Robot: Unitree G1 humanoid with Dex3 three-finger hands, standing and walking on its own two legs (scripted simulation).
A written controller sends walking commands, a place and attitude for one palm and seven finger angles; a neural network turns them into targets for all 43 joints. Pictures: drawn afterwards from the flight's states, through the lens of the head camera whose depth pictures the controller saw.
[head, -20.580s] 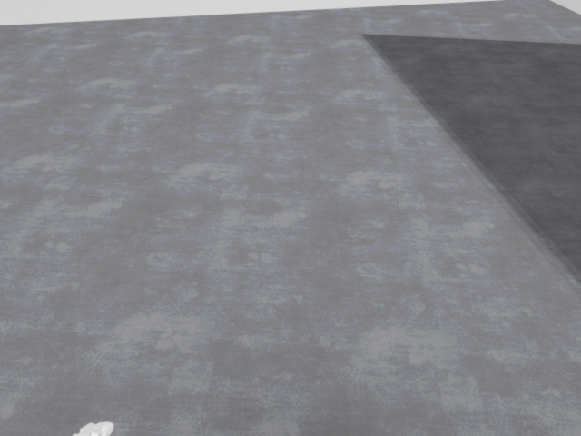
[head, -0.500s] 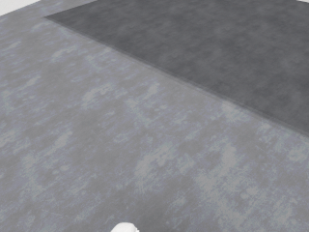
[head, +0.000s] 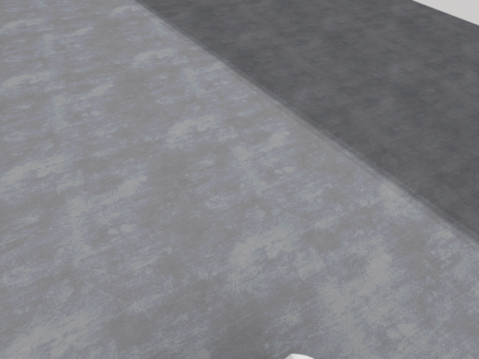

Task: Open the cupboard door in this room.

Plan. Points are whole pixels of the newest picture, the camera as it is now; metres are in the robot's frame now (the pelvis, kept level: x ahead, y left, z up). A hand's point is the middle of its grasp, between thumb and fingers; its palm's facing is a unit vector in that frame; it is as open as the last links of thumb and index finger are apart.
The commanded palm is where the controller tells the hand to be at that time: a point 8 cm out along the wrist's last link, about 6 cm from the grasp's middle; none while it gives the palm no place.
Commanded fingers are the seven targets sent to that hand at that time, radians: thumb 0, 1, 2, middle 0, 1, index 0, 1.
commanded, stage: turn or walk to find it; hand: left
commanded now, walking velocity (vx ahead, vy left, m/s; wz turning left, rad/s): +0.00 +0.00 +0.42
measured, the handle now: out of the picture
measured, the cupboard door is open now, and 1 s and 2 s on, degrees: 0 0 0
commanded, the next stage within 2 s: stand and wait in 1.26 s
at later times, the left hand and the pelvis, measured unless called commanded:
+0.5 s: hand out of the picture -0.01 +0.16 -0.16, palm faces +0.24 -0.93 -0.27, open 7.4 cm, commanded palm none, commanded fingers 0.00 0.90 0.90 -0.20 -0.30 -0.20 -0.30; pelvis -0.01 -0.05 +0.00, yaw +14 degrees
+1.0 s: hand out of the picture -0.04 +0.21 -0.16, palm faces +0.43 -0.86 -0.26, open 7.4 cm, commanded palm none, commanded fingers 0.00 0.90 0.90 -0.20 -0.30 -0.20 -0.30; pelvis -0.03 -0.02 +0.00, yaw +25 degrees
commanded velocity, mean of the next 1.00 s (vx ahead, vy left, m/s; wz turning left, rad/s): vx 0.00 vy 0.00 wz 0.42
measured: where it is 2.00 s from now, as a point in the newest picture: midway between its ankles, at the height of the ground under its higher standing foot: outside the picture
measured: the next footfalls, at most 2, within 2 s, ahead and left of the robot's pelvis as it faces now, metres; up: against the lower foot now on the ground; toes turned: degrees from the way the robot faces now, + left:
right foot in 0.16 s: +0.03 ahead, -0.14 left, +0.00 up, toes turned -1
left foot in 0.64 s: -0.03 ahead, +0.10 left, +0.00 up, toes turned +22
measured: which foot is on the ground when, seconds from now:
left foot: down 0.00-0.16, up 0.18-0.62, down 0.64-1.00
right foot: up 0.00-0.14, down 0.16-0.64, up 0.66-1.00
